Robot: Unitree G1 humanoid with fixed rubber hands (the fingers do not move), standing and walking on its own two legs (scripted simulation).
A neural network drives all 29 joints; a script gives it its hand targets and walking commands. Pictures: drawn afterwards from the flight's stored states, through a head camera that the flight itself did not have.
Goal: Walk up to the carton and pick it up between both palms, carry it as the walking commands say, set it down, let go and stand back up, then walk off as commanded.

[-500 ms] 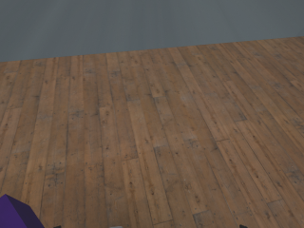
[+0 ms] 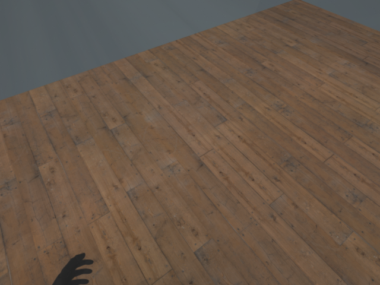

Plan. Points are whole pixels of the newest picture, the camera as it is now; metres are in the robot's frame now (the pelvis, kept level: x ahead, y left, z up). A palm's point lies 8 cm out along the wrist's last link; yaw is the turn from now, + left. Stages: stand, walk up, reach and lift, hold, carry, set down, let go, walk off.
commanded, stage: walk off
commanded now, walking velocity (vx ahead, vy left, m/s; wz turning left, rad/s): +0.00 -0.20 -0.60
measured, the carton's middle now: out of the picture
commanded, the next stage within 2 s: stand in 1.56 s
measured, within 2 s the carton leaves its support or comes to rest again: neither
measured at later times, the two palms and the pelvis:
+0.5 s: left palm out of the picture +0.13 +0.15 -0.12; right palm out of the picture -0.04 -0.38 -0.07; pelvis -0.02 -0.09 +0.02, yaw -17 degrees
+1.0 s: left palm out of the picture +0.15 -0.05 -0.09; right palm out of the picture -0.17 -0.51 -0.11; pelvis -0.08 -0.23 +0.01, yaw -34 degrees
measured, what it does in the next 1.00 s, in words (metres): steps to the right, turning right: left foot, then right foot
